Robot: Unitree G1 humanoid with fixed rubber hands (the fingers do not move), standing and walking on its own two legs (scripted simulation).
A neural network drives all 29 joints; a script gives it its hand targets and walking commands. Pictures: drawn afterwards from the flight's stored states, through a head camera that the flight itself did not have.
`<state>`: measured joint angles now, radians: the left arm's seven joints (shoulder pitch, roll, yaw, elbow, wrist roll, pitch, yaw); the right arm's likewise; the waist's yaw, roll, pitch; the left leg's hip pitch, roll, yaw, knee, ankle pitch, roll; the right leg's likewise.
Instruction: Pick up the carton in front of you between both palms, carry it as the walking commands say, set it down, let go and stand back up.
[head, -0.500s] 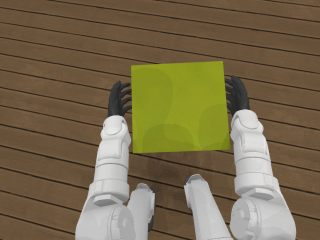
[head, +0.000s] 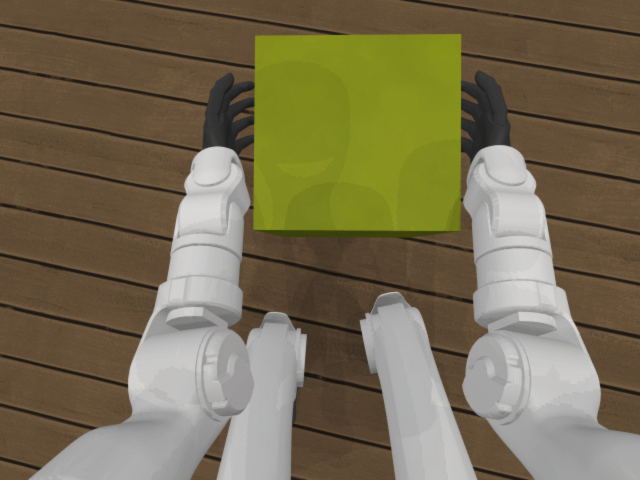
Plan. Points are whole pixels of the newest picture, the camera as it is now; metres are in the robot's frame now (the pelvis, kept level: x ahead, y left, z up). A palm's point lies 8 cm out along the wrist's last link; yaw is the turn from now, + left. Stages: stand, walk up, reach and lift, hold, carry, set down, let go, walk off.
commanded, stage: set down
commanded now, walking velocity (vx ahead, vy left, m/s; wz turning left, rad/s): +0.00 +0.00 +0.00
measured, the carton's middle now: (350, 160) +0.48 -0.07 -0.17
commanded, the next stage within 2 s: none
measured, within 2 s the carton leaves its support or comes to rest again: rests again in 1.20 s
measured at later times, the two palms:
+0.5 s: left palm (263, 156) +0.53 +0.06 -0.25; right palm (459, 162) +0.47 -0.24 -0.25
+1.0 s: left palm (267, 164) +0.53 +0.06 -0.30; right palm (449, 171) +0.47 -0.23 -0.30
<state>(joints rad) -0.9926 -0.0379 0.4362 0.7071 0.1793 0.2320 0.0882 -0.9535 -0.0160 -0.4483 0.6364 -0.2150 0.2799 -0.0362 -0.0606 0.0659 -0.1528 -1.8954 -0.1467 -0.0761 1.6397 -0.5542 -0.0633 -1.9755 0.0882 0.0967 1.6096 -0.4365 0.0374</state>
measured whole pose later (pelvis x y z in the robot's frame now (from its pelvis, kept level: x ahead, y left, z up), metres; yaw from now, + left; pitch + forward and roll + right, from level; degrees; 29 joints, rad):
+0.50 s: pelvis -0.02 +0.01 -0.10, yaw +1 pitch +46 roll +2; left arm -1.33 0.09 0.34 0.87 0.11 0.23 0.16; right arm -1.24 -0.15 -0.48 0.75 -0.16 0.27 -0.04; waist -0.11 0.06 0.10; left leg -2.21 -0.20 -0.06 1.99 -0.60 -0.08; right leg -2.28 0.10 0.10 1.94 -0.47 0.08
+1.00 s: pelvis -0.01 +0.01 -0.14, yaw +1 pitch +42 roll +0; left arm -1.41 0.15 0.22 1.01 0.05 0.19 0.17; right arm -1.27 -0.20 -0.47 0.86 -0.10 0.23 -0.01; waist -0.13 0.06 0.23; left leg -2.23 -0.21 -0.06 2.14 -0.64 -0.07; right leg -2.28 0.05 0.05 2.09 -0.53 0.06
